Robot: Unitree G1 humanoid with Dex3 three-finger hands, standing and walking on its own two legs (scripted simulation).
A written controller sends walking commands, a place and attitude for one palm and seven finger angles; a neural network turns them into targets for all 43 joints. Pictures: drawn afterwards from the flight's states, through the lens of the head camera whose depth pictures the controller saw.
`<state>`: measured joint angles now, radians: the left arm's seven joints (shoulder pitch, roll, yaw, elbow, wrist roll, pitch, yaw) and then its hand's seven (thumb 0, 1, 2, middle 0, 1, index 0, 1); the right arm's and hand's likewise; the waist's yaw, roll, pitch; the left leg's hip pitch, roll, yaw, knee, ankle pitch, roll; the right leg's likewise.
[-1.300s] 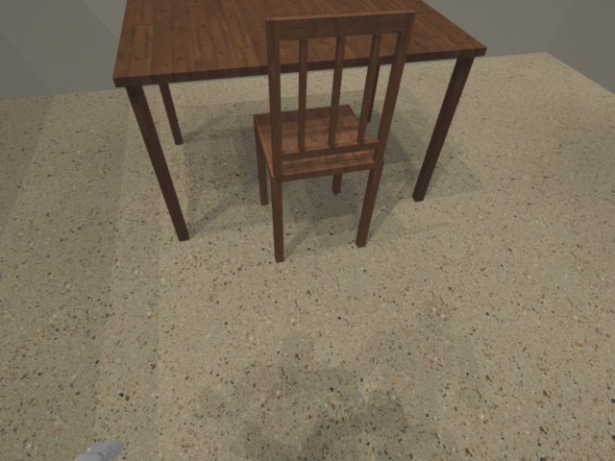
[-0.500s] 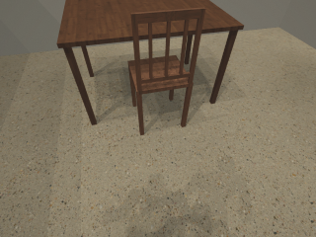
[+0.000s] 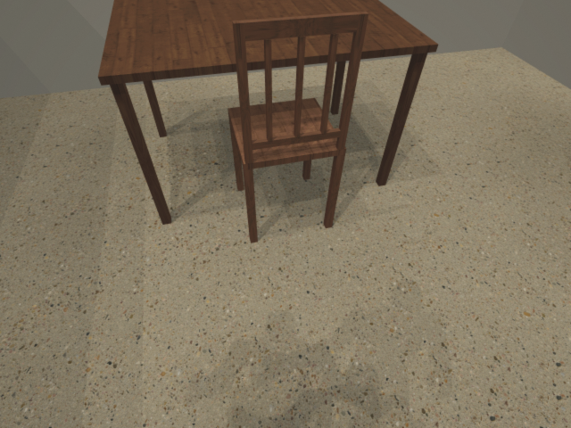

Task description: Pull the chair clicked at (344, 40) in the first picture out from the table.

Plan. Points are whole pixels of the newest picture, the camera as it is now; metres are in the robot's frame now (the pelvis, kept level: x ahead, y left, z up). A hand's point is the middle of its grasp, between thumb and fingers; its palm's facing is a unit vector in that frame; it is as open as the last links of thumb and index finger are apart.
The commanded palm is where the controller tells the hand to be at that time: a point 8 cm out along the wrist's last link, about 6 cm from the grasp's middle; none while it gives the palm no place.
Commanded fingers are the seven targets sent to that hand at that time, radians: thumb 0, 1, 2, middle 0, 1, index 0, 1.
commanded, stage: look at it before walking up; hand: left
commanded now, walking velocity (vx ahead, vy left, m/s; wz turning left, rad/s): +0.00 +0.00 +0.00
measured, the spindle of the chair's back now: (299, 91) +1.06 +0.02 -0.06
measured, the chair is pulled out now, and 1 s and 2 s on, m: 0.00 0.00 0.00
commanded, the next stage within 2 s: walk to a spot facing it in 0.24 s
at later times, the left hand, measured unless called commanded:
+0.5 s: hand out of the picture +0.07 +0.24 -0.16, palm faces -0.02 -0.95 -0.32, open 7.4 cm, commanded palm none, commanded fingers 0.00 0.90 0.90 -0.20 -0.30 -0.20 -0.30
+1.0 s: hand out of the picture +0.05 +0.15 -0.16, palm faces -0.20 -0.95 -0.25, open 7.4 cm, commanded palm none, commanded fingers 0.00 0.90 0.90 -0.20 -0.30 -0.20 -0.30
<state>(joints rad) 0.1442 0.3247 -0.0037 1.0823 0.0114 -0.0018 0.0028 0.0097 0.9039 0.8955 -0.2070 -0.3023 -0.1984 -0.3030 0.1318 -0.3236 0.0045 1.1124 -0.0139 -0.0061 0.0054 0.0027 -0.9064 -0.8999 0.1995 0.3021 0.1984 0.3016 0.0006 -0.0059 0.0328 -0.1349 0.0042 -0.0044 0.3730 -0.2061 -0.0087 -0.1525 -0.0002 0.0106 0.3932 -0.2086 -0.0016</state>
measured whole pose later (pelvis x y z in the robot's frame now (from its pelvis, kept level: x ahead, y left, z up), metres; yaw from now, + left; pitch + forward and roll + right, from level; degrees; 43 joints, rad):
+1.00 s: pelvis -0.02 -0.04 +0.00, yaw -17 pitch +0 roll +2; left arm 0.32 0.18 0.04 0.95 0.01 0.01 -0.01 0.01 0.90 0.90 -0.21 -0.30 -0.20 -0.30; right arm 0.17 -0.24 -0.06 0.96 -0.03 0.04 0.01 0.01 -0.91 -0.90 0.20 0.30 0.20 0.30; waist 0.04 0.01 0.05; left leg -0.49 0.07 0.02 1.10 -0.31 -0.06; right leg -0.25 0.07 0.05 0.46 -0.21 -0.09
